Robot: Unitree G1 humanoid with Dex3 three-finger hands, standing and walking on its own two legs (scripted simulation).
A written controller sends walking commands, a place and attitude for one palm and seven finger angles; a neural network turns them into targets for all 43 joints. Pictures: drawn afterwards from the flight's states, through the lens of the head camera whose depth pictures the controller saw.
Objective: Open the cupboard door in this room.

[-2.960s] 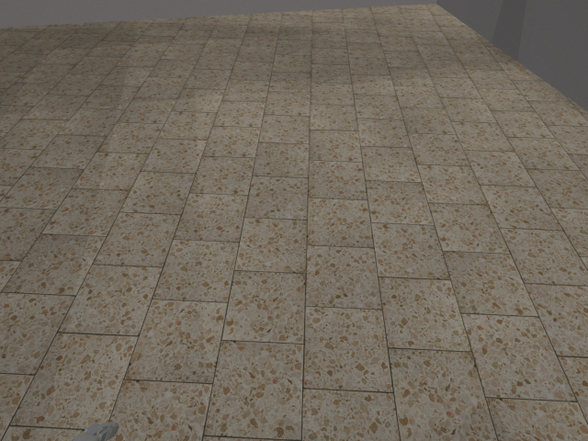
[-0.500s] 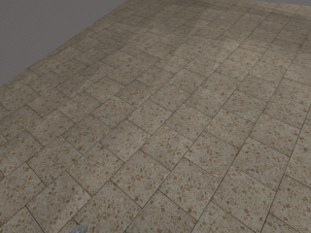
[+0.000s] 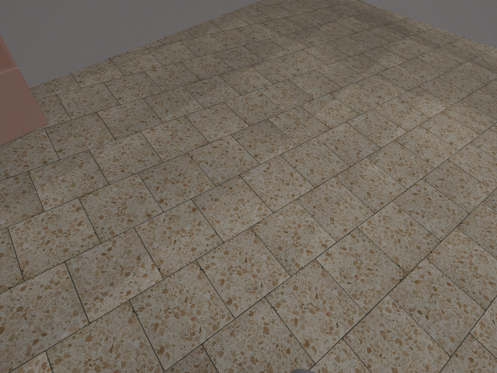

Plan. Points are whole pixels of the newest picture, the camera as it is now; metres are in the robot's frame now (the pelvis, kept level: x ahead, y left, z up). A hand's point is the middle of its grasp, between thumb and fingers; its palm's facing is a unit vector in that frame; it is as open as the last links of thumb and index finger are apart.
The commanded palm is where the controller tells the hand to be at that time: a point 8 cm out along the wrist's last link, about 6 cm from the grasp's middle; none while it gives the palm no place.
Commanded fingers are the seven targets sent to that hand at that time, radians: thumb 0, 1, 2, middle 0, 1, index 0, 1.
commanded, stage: turn or walk to find it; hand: left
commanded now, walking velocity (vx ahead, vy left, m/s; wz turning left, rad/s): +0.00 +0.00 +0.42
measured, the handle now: out of the picture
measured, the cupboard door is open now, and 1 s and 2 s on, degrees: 0 0 0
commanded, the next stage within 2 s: stand and wait in 0.56 s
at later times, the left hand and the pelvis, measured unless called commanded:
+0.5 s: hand out of the picture +0.03 +0.17 -0.14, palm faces +0.22 -0.94 -0.26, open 7.3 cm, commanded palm none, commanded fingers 0.00 0.90 0.90 -0.20 -0.30 -0.20 -0.30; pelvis -0.02 -0.03 +0.00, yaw +13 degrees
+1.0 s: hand out of the picture -0.11 +0.20 -0.17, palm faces +0.37 -0.90 -0.22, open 7.3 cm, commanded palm none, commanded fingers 0.00 0.90 0.90 -0.20 -0.30 -0.20 -0.30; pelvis -0.06 +0.01 +0.01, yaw +19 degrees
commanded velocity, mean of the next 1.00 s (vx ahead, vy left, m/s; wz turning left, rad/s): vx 0.00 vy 0.00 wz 0.29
